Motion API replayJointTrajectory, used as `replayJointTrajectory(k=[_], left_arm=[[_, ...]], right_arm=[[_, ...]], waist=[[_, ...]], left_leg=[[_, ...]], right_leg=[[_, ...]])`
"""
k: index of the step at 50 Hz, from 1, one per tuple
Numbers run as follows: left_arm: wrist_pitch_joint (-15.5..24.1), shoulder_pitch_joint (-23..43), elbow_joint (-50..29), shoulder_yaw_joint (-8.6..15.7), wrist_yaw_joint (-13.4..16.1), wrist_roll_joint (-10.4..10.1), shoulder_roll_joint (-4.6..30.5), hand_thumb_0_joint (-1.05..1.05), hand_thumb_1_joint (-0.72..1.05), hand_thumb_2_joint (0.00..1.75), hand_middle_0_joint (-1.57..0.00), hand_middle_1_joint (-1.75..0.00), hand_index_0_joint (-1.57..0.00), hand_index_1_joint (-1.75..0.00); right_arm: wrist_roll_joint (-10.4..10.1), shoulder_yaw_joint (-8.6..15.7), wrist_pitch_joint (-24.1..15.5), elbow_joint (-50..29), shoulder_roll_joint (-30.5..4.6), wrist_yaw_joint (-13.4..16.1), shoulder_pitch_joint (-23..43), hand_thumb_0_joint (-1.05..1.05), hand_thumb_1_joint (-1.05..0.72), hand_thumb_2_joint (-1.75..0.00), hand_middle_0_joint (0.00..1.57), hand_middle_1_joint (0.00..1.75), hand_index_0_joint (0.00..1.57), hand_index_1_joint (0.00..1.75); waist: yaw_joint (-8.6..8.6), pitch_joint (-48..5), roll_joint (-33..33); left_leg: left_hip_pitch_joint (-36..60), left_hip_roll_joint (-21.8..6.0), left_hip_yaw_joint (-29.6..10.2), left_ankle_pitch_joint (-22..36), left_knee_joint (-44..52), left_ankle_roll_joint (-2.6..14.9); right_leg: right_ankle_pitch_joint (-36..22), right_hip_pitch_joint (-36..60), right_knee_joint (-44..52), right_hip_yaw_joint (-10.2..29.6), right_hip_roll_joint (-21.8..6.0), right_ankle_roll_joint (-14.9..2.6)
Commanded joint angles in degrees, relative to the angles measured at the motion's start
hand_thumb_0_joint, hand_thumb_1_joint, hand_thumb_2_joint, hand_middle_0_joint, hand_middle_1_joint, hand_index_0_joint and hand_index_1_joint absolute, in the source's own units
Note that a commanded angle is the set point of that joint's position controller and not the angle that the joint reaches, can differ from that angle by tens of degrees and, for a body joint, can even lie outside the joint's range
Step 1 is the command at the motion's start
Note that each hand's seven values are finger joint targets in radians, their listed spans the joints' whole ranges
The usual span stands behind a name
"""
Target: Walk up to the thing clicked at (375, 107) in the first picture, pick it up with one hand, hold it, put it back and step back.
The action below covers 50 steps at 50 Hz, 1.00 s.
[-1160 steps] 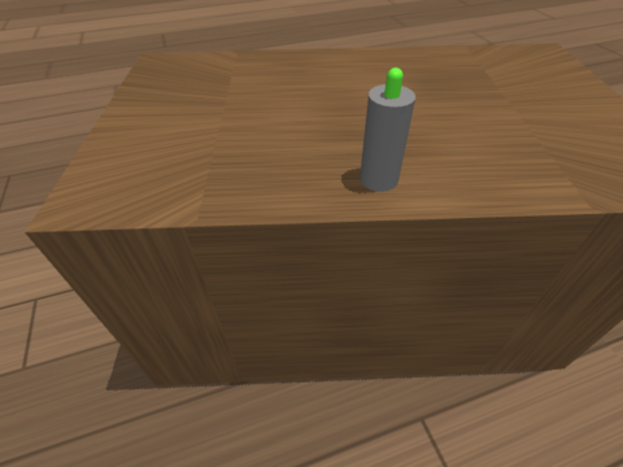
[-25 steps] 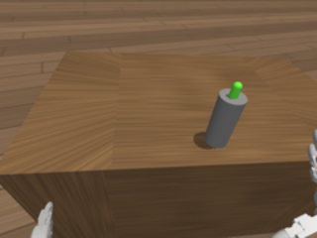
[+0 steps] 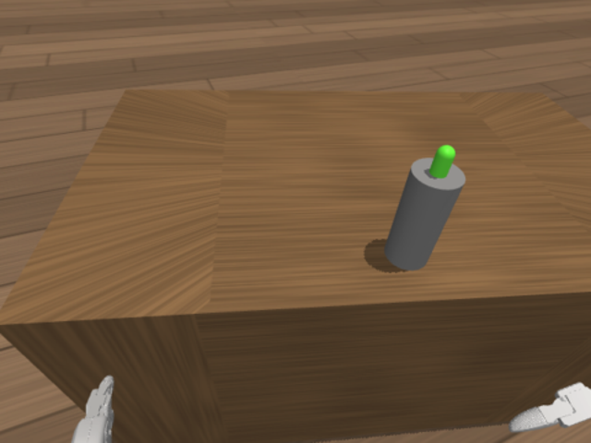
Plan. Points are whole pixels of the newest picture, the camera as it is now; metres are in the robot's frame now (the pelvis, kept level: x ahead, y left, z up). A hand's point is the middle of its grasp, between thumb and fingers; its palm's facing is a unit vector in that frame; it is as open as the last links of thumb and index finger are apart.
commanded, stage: home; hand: right
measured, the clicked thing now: (424, 207) +0.45 -0.22 +0.09
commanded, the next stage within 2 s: none
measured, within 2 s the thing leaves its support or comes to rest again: neither
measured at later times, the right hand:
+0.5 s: hand (424, 432) +0.17 -0.18 -0.08, palm faces +0.06 +0.98 -0.19, open 17.6 cm
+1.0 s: hand (409, 412) +0.21 -0.17 -0.10, palm faces +0.06 +0.97 -0.24, open 17.4 cm
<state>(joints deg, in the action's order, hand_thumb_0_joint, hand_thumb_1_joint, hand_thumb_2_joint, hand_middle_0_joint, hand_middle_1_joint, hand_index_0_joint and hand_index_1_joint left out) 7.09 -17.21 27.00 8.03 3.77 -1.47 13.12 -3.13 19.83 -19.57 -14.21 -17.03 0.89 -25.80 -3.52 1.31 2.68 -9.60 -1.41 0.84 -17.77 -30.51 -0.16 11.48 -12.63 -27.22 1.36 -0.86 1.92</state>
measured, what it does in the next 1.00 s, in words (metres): stands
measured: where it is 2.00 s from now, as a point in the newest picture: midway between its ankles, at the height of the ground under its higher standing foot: outside the picture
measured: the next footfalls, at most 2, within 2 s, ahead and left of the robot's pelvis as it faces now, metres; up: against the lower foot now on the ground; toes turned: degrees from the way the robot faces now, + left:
none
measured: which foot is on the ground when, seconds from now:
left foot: down 0.00-1.00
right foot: down 0.00-1.00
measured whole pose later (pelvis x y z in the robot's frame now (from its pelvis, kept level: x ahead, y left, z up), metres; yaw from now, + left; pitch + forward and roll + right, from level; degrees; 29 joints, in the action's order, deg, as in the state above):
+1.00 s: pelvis +0.03 +0.00 +0.00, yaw +2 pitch +1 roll +0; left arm -0.7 -12.4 39.3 0.6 3.2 0.1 12.3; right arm 0.4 0.4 -5.5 32.6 -9.4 4.9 -12.4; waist -0.3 1.8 -0.1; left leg -11.8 -0.6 -0.5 -18.7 -29.4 -0.3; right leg 14.3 -15.2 -28.5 -0.1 -1.8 1.7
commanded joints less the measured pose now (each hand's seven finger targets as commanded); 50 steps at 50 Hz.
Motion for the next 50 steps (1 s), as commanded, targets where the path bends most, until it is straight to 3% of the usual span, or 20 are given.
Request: replayJointTrajectory(k=[1,2,4,9,12,14,19,20,22,23,25,26,27,31,37,42,44,48,49,50], left_arm=[[2.43,0.52,-4.88,-2.12,-0.84,-0.42,1.62,0.00,-0.06,0.51,-0.13,-0.19,-0.13,-0.19],[2.46,2.06,-4.48,-5.35,-1.44,-0.57,-1.54,0.00,0.02,0.52,-0.13,-0.19,-0.13,-0.19],[2.41,4.55,-3.56,-5.84,-1.51,-0.51,-1.39,0.00,0.18,0.55,-0.14,-0.20,-0.14,-0.20],[1.85,9.76,-3.69,0.30,-1.48,0.30,6.58,0.00,0.58,0.72,-0.17,-0.24,-0.17,-0.24],[1.78,11.87,-4.68,2.63,-0.76,0.80,9.03,0.00,0.79,0.85,-0.19,-0.28,-0.19,-0.28],[1.68,11.59,-4.76,0.20,-0.28,0.86,6.57,0.00,0.89,0.90,-0.20,-0.30,-0.20,-0.30],[0.78,10.11,-1.91,-8.21,0.18,0.40,-1.68,0.00,0.90,0.90,-0.20,-0.30,-0.20,-0.30],[0.40,10.47,-1.15,-6.59,0.53,0.47,0.43,0.00,0.90,0.90,-0.20,-0.30,-0.20,-0.30],[0.05,10.60,-0.30,-8.34,0.68,0.59,-0.59,0.00,0.90,0.90,-0.20,-0.30,-0.20,-0.30],[-0.11,8.78,0.65,-7.03,0.84,0.62,1.34,0.00,0.90,0.90,-0.20,-0.30,-0.20,-0.30],[-0.29,7.90,1.80,-6.12,0.75,0.78,2.72,0.00,0.90,0.90,-0.20,-0.30,-0.20,-0.30],[-0.71,7.65,4.39,-4.96,0.95,1.80,7.74,0.00,0.90,0.90,-0.20,-0.30,-0.20,-0.30],[-0.82,8.29,3.55,-5.89,0.92,1.66,6.48,0.00,0.90,0.90,-0.20,-0.30,-0.20,-0.30],[-1.41,9.31,3.07,-6.51,0.57,1.69,4.91,0.00,0.90,0.90,-0.20,-0.30,-0.20,-0.30],[-2.99,9.12,3.09,-5.81,0.29,1.39,5.58,0.00,0.90,0.90,-0.20,-0.30,-0.20,-0.30],[-4.57,8.89,3.38,-5.44,0.06,0.99,5.86,0.00,0.90,0.90,-0.20,-0.30,-0.20,-0.30],[-5.03,8.96,3.53,-5.10,0.17,0.92,6.11,0.00,0.90,0.90,-0.20,-0.30,-0.20,-0.30],[-5.73,8.82,3.82,-5.27,0.22,0.77,6.13,0.00,0.90,0.90,-0.20,-0.30,-0.20,-0.30],[-5.34,6.36,9.69,-3.00,-1.19,4.52,14.43,0.00,0.90,0.90,-0.20,-0.30,-0.20,-0.30],[-5.36,5.74,10.40,-2.94,-1.83,4.66,14.41,0.00,0.90,0.90,-0.20,-0.30,-0.20,-0.30]], right_arm=[[-0.50,3.03,-3.00,-10.32,-9.84,0.01,2.97,0.00,0.50,-0.09,0.06,0.06,0.06,0.06],[-0.69,-0.70,-2.99,-12.01,-6.32,-0.46,3.94,0.00,0.49,-0.09,0.06,0.06,0.06,0.06],[-0.55,-0.73,-2.03,-7.26,-5.91,-0.46,0.72,0.00,0.52,-0.07,0.06,0.06,0.06,0.06],[-0.06,-4.78,0.67,2.29,-3.47,-0.76,-6.18,0.00,0.54,-0.06,0.05,0.05,0.05,0.05],[0.84,-7.38,1.09,0.84,-3.29,-0.28,-1.20,0.00,0.56,-0.05,0.05,0.05,0.05,0.05],[1.44,-9.60,2.02,4.87,-2.31,0.40,1.21,0.00,0.60,-0.03,0.05,0.04,0.05,0.04],[2.53,-16.70,4.73,22.49,2.62,0.80,4.86,0.00,0.61,-0.01,0.05,0.04,0.05,0.04],[2.55,-16.25,4.53,20.87,0.91,0.89,9.33,0.00,0.60,-0.02,0.05,0.04,0.05,0.04],[2.82,-17.12,5.37,26.41,1.35,0.81,11.19,0.00,0.56,-0.05,0.05,0.05,0.05,0.05],[2.89,-14.94,6.17,28.79,-0.88,1.16,10.32,0.00,0.54,-0.06,0.05,0.05,0.05,0.05],[2.71,-14.92,6.85,29.24,-1.83,1.32,13.45,0.00,0.54,-0.06,0.05,0.05,0.05,0.05],[2.63,-7.60,6.65,30.36,-5.55,3.41,14.92,0.00,0.57,-0.04,0.05,0.05,0.05,0.05],[2.92,-12.28,7.23,32.28,-1.92,3.34,13.54,0.00,0.54,-0.06,0.05,0.05,0.05,0.05],[2.74,-14.72,8.49,37.51,1.15,4.01,14.05,0.00,0.53,-0.06,0.05,0.05,0.05,0.05],[2.28,-17.85,9.83,35.82,2.91,4.27,15.57,0.00,0.53,-0.06,0.05,0.05,0.05,0.05],[2.40,-17.07,10.73,38.49,2.21,4.65,15.80,0.00,0.53,-0.07,0.05,0.06,0.05,0.06],[2.47,-15.72,10.58,35.92,0.09,4.96,17.31,0.00,0.54,-0.06,0.05,0.05,0.05,0.05],[2.46,-15.75,11.34,36.72,0.65,5.16,16.76,0.00,0.56,-0.05,0.05,0.05,0.05,0.05],[6.44,-14.20,13.00,48.30,-13.02,3.46,11.42,0.00,0.52,-0.07,0.05,0.06,0.05,0.06],[6.19,-13.81,13.87,49.33,-13.44,2.90,10.31,0.00,0.53,-0.07,0.05,0.06,0.05,0.06]], waist=[[0.84,1.36,0.77],[0.88,2.23,2.51],[0.46,1.66,2.75],[1.70,-4.69,-1.34],[1.94,-8.57,-2.36],[2.58,-8.91,-5.42],[4.13,-5.76,-6.36],[4.31,-6.56,-5.12],[4.50,-6.61,-3.56],[4.28,-6.79,-0.51],[4.46,-7.47,3.40],[2.25,-8.31,3.10],[3.67,-6.94,3.50],[3.33,-7.65,1.28],[3.29,-8.79,-3.99],[2.58,-8.57,-6.90],[2.21,-10.09,-5.97],[2.40,-9.74,-2.90],[3.64,-10.45,-0.14],[3.31,-12.24,-0.33]], left_leg=[[-5.48,1.00,2.25,3.33,8.41,-0.01],[-6.26,1.19,2.35,3.21,8.35,0.18],[-5.04,1.45,2.81,4.52,7.96,0.36],[-2.35,1.69,3.35,12.17,6.17,0.04],[-2.06,1.59,3.31,12.85,5.94,0.14],[-2.50,1.80,3.43,12.02,6.22,0.03],[-4.53,1.49,2.45,10.93,6.22,-0.15],[-4.82,1.17,2.03,11.07,6.37,-0.13],[-5.27,0.79,1.53,10.97,6.31,-0.21],[-5.23,0.68,1.20,11.22,6.09,-0.04],[-5.23,1.06,1.57,11.97,5.45,0.29],[-4.40,1.42,1.19,12.16,5.29,0.51],[-4.56,1.55,1.21,12.19,5.29,0.54],[-2.80,1.78,1.39,15.01,5.08,0.36],[-2.40,1.87,1.66,20.06,4.77,-0.60],[-1.98,2.05,1.79,18.77,4.76,-0.52],[-0.89,1.60,1.26,20.49,4.99,-0.91],[-1.12,1.72,1.07,19.88,4.91,-0.47],[-0.07,-4.39,-3.58,29.53,1.18,1.15],[0.66,-4.80,-3.71,31.03,1.47,1.93]], right_leg=[[-0.48,3.10,5.71,-3.97,1.64,-2.45],[-0.24,2.40,5.94,-3.94,1.64,-2.33],[-1.22,1.59,5.81,-3.66,1.36,-2.33],[-8.63,3.37,3.25,-3.22,0.73,-2.44],[-9.81,6.28,3.00,-2.71,0.56,-2.25],[-9.47,6.87,2.95,-2.20,0.26,-2.48],[-7.35,3.91,2.53,-2.96,0.48,-2.89],[-7.07,4.21,2.34,-3.29,0.81,-2.78],[-6.36,3.40,2.01,-3.92,1.36,-2.81],[-6.06,3.13,2.37,-4.22,1.61,-2.58],[-6.85,4.11,2.64,-3.98,1.17,-2.04],[-6.92,3.79,1.53,-3.64,1.23,-2.01],[-6.71,3.58,1.83,-3.86,1.12,-1.87],[-9.39,2.83,0.77,-3.92,0.98,-2.01],[-13.35,4.27,0.53,-3.97,0.75,-2.68],[-12.94,3.61,0.92,-3.90,0.47,-2.77],[-13.64,4.13,0.54,-4.43,0.91,-2.84],[-13.46,4.95,1.02,-4.71,0.89,-2.52],[-23.52,5.62,-3.47,0.05,-4.66,-3.95],[-22.81,6.81,-4.10,-0.19,-4.68,-4.11]])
